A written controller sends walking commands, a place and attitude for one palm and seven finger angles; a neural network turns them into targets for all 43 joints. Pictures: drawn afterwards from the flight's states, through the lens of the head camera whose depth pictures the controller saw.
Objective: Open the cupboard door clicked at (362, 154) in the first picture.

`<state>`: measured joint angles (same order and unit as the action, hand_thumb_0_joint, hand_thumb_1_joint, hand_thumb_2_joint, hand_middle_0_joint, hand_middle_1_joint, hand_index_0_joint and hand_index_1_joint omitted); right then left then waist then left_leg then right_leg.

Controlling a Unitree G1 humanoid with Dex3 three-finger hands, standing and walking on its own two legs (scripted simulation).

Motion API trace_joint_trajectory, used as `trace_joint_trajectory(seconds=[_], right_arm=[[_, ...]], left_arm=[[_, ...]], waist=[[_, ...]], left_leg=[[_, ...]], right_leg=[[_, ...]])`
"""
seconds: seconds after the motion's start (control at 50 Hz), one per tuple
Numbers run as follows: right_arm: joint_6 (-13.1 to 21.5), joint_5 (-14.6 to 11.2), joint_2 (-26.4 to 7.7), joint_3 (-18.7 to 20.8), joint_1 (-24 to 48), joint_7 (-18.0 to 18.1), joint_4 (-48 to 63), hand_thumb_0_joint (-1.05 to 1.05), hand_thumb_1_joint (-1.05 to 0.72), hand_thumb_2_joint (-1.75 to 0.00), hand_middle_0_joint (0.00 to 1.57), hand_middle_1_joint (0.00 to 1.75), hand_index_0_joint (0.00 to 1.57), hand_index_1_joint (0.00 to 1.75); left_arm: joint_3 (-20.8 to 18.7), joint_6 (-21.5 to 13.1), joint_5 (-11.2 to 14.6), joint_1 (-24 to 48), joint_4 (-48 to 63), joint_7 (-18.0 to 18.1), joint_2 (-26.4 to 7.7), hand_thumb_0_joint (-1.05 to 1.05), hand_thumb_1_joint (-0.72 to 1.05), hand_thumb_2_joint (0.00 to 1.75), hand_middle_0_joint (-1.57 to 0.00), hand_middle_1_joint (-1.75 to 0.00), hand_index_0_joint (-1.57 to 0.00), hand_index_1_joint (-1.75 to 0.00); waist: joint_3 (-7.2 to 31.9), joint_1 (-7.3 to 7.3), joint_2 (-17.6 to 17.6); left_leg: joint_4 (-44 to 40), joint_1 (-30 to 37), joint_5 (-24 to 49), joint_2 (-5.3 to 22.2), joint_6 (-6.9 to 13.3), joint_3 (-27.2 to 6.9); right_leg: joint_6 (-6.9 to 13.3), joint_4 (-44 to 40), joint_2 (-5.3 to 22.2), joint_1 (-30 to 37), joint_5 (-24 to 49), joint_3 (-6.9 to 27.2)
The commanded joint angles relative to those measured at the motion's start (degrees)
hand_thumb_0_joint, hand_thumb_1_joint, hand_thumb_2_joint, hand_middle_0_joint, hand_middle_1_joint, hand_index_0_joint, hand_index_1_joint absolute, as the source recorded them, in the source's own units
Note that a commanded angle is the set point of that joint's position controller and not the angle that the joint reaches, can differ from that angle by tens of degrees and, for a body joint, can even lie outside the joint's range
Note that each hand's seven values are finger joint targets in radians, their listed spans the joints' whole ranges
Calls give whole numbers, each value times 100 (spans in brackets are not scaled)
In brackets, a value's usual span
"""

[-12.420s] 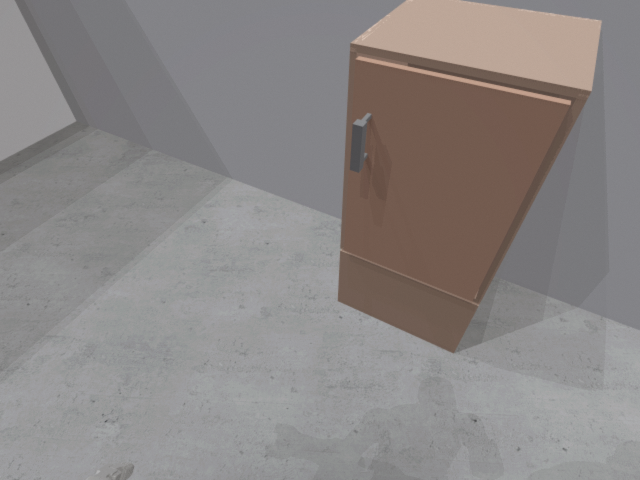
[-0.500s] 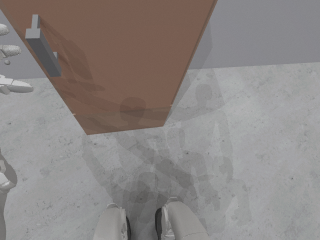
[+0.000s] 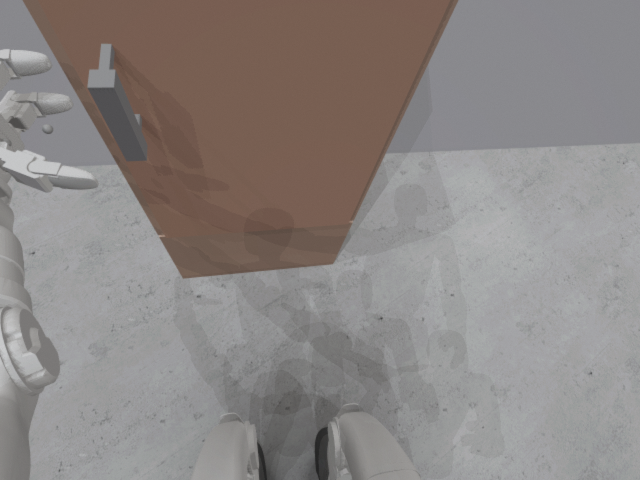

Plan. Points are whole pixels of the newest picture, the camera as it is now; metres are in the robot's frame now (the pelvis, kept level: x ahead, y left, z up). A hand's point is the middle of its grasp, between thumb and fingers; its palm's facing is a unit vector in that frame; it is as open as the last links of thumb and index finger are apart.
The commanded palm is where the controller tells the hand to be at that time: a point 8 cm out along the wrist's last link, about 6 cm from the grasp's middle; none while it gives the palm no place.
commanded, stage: move the hooked fingers beside the handle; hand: left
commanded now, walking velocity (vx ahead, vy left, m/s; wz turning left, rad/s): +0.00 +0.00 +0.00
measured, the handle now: (122, 105) +0.54 +0.20 +0.06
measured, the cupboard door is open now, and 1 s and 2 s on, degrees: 0 0 0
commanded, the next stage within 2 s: slide the fingers in behind the handle in 0.02 s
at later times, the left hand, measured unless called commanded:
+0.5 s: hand (77, 136) +0.50 +0.24 +0.06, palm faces +0.08 -1.00 -0.03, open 13.9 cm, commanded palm +0.49 +0.27 +0.06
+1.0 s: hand (88, 143) +0.49 +0.23 +0.06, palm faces +0.12 -0.99 -0.01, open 14.7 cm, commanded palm +0.48 +0.24 +0.06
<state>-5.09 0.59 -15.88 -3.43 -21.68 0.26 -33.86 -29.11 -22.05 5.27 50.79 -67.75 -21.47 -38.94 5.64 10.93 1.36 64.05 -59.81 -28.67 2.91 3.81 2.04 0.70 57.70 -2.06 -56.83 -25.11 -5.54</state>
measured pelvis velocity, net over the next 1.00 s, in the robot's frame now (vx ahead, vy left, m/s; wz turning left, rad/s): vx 0.01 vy -0.02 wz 0.04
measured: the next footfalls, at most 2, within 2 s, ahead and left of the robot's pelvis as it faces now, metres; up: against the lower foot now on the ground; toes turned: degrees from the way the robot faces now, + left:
none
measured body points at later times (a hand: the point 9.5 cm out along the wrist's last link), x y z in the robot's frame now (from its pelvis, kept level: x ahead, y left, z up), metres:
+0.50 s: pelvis -0.01 +0.00 +0.00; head +0.14 +0.03 +0.42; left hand +0.49 +0.29 +0.06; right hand -0.01 -0.28 -0.10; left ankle +0.01 +0.07 -0.66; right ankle +0.02 -0.12 -0.66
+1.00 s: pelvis +0.01 -0.02 +0.00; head +0.14 +0.02 +0.43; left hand +0.48 +0.28 +0.06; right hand +0.02 -0.28 -0.11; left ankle +0.01 +0.07 -0.66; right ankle +0.02 -0.12 -0.66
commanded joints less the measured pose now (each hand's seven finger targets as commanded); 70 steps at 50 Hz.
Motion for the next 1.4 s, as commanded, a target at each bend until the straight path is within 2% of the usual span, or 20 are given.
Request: trace_joint_trajectory(seconds=[0.0, 0.08, 0.1, 0.12, 0.18, 0.24, 0.32, 0.38, 0.44, 0.5, 0.58, 0.66, 0.7, 0.86, 0.94, 1.06, 1.14, 1.3, 1.34, 1.38], right_arm=[[-16, -5, -1199, 419, -1138, 112, 188, 0, -90, -90, 20, 30, 20, 30], [-9, -8, -1194, 427, -1107, 137, 129, 0, -90, -90, 20, 30, 20, 30], [10, 4, -1216, 449, -1110, 149, 119, 0, -90, -90, 20, 30, 20, 30], [14, -14, -1174, 426, -1085, 132, 117, 0, -90, -90, 20, 30, 20, 30], [42, 14, -1176, 434, -1092, 132, 28, 0, -90, -90, 20, 30, 20, 30], [58, 11, -1206, 427, -1095, 146, 10, 0, -90, -90, 20, 30, 20, 30], [87, 50, -1183, 408, -1107, 129, 29, 0, -90, -90, 20, 30, 20, 30], [84, 85, -1176, 447, -1138, 90, 54, 0, -90, -90, 20, 30, 20, 30], [80, 62, -1147, 424, -1082, 57, 11, 0, -90, -90, 20, 30, 20, 30], [72, 50, -1177, 436, -1127, 77, -28, 0, -90, -90, 20, 30, 20, 30], [91, 70, -1117, 460, -1155, 56, -92, 0, -90, -90, 20, 30, 20, 30], [111, 60, -1071, 450, -1132, 51, -161, 0, -90, -90, 20, 30, 20, 30], [116, 58, -1089, 468, -1134, 48, -177, 0, -90, -90, 20, 30, 20, 30], [145, 70, -982, 512, -1070, -12, -189, 0, -90, -90, 20, 30, 20, 30], [139, 52, -986, 526, -1006, -32, -213, 0, -90, -90, 20, 30, 20, 30], [181, 55, -954, 517, -960, -36, -221, 0, -90, -90, 20, 30, 20, 30], [199, 70, -969, 546, -935, -53, -288, 0, -90, -90, 20, 30, 20, 30], [249, 122, -933, 594, -938, -100, -400, 0, -90, -90, 20, 30, 20, 30], [255, 135, -976, 598, -973, -98, -426, 0, -90, -90, 20, 30, 20, 30], [253, 136, -957, 586, -981, -109, -435, 0, -90, -90, 20, 30, 20, 30]], left_arm=[[-66, -260, 178, 1964, 1114, -106, -1583, 0, -50, 30, -30, -120, -30, -120], [58, -394, 286, 2287, 1268, -130, -1394, 0, -50, 30, -30, -120, -30, -120], [-98, -440, 282, 2243, 1226, -96, -1550, 0, -50, 30, -30, -120, -30, -120], [166, -449, 290, 2245, 1137, -87, -1201, 0, -50, 30, -30, -120, -30, -120], [302, -517, 266, 2431, 1090, -20, -1012, 0, -50, 30, -30, -120, -30, -120], [281, -436, 187, 2519, 845, 110, -1093, 0, -50, 30, -30, -120, -30, -120], [297, -490, 60, 2838, 1102, 282, -1157, 0, -50, 30, -30, -120, -30, -120], [180, -629, 48, 2745, 1419, 427, -1180, 0, -50, 30, -30, -120, -30, -120], [356, -591, 42, 2799, 1200, 497, -960, 0, -50, 30, -30, -120, -30, -120], [328, -570, 23, 2886, 1194, 481, -1030, 0, -50, 30, -30, -120, -30, -120], [630, -605, 92, 2876, 1424, 433, -563, 0, -50, 30, -30, -120, -30, -120], [796, -588, 189, 2972, 1329, 409, -318, 0, -50, 30, -30, -120, -30, -120], [648, -609, 163, 2886, 1346, 429, -507, 0, -50, 30, -30, -120, -30, -120], [1081, -750, 184, 2829, 1765, 462, 83, 0, -50, 30, -30, -120, -30, -120], [1087, -738, 209, 2677, 1644, 517, 160, 0, -50, 30, -30, -120, -30, -120], [1255, -814, 165, 2846, 1727, 587, 331, 0, -50, 30, -30, -120, -30, -120], [1366, -833, 156, 2927, 1648, 652, 508, 0, -50, 30, -30, -120, -30, -120], [2026, -899, 67, 3343, 1706, 845, 1311, 0, -50, 30, -30, -120, -30, -120], [1841, -922, 19, 3346, 1689, 924, 1071, 0, -50, 30, -30, -120, -30, -120], [1942, -902, -18, 3317, 1484, 959, 1205, 0, -50, 30, -30, -120, -30, -120]], waist=[[2875, -77, 1071], [2731, 36, 1016], [2702, -30, 984], [2576, 48, 973], [2552, 72, 1136], [2392, 140, 902], [2697, 70, 1377], [3207, 6, 1396], [2825, 117, 1073], [2884, 131, 986], [3068, 160, 1234], [2738, 254, 996], [2886, 173, 1022], [3071, 176, 1291], [2906, 165, 925], [2872, 173, 1178], [2820, 221, 1049], [2852, 386, 1239], [2918, 337, 1118], [2830, 393, 1046]], left_leg=[[-758, 2972, 3308, 43, -285, -754], [-796, 2997, 2997, 60, -292, -801], [-823, 2955, 2900, 58, -312, -836], [-849, 2937, 2707, 50, -299, -829], [-873, 3040, 2531, 52, -332, -899], [-892, 2725, 2089, 29, -287, -901], [-849, 2995, 2377, 20, -359, -955], [-786, 3449, 2944, 76, -435, -1033], [-742, 2911, 2457, 29, -301, -875], [-764, 2866, 2375, 8, -273, -866], [-731, 3289, 2859, 30, -304, -888], [-711, 2977, 2597, -14, -237, -807], [-710, 2966, 2674, -33, -238, -782], [-651, 3369, 3166, -41, -258, -768], [-706, 3104, 2884, -70, -234, -729], [-696, 3167, 2938, -90, -245, -737], [-706, 3247, 2839, -62, -279, -805], [-725, 3673, 2980, -20, -372, -995], [-749, 3614, 2822, -24, -372, -1018], [-742, 3550, 2813, -39, -361, -1015]], right_leg=[[36, -547, -161, 728, 1720, 232], [44, -582, -171, 531, 1481, 222], [62, -579, -166, 542, 1384, 211], [57, -608, -174, 419, 1251, 208], [82, -581, -149, 198, 1063, 185], [69, -583, -124, 180, 899, 205], [100, -476, -102, 86, 971, 184], [96, -426, -127, 116, 1154, 166], [57, -508, -135, 311, 1124, 232], [72, -532, -144, 437, 1149, 250], [85, -547, -154, 334, 1369, 229], [81, -609, -159, 458, 1394, 258], [83, -602, -161, 613, 1512, 293], [105, -563, -159, 579, 1795, 276], [79, -633, -162, 800, 1796, 297], [114, -564, -144, 678, 1781, 295], [104, -587, -137, 497, 1607, 256], [116, -559, -122, -27, 1367, 164], [128, -534, -116, 40, 1302, 157], [124, -546, -121, -12, 1305, 153]])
